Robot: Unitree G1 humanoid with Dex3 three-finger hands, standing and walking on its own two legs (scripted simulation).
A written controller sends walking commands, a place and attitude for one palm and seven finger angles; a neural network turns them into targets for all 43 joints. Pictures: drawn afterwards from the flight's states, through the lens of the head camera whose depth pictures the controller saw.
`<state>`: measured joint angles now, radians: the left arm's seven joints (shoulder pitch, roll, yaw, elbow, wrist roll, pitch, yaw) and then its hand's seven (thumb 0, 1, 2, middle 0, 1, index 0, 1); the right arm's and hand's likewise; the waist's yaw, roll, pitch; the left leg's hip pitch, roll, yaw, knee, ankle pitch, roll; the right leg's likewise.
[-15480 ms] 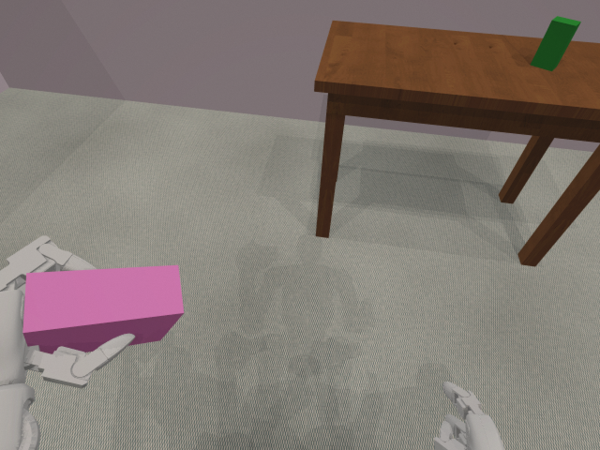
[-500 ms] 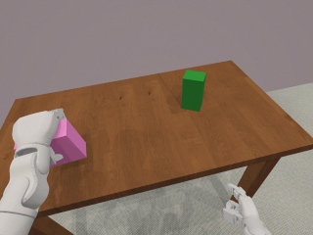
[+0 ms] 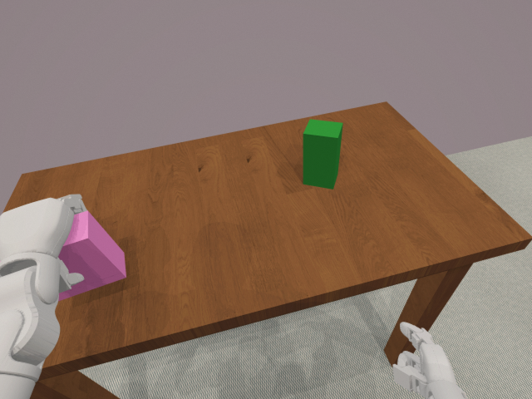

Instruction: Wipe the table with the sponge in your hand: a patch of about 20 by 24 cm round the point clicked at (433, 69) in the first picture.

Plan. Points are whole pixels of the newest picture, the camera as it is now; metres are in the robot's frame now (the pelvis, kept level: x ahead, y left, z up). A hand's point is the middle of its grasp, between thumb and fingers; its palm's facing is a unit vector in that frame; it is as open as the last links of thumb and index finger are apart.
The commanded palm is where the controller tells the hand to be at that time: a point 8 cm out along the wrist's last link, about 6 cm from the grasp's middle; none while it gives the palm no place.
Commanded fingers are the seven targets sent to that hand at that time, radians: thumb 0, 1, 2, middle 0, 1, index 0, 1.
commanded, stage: move the sponge above the wiping area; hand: left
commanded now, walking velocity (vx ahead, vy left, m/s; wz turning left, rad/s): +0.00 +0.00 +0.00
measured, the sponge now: (76, 265) +0.25 +0.35 +0.08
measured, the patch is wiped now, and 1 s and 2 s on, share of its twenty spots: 0.00 0.00 0.05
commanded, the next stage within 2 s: lower the sponge onto the table in 0.54 s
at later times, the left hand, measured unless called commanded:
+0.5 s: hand (62, 260) +0.24 +0.35 +0.11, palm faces -0.01 -0.06 -1.00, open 9.3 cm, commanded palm +0.22 +0.32 +0.17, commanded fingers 0.00 0.10 1.30 -1.20 -1.60 -1.20 -1.60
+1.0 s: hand (82, 271) +0.24 +0.33 +0.09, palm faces -0.11 -0.11 -0.99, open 9.3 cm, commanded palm +0.23 +0.31 +0.17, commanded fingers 0.00 0.10 1.30 -1.20 -1.60 -1.20 -1.60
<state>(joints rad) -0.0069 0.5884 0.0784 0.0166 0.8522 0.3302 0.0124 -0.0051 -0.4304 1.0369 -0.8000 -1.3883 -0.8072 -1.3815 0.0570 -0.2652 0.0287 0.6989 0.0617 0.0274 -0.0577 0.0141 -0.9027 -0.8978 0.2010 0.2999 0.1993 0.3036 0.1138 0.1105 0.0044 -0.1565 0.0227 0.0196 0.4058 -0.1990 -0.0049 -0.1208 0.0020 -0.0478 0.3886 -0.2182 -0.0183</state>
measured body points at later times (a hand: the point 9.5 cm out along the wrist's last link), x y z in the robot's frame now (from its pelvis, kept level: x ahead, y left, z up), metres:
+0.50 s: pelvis +0.00 +0.01 +0.00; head -0.01 -0.04 +0.45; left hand +0.24 +0.35 +0.16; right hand +0.23 -0.20 -0.09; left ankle +0.02 +0.12 -0.74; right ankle +0.00 -0.11 -0.74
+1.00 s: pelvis +0.00 +0.01 +0.00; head +0.00 -0.03 +0.45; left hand +0.24 +0.33 +0.14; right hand +0.25 -0.20 -0.09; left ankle +0.02 +0.12 -0.74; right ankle +0.00 -0.11 -0.74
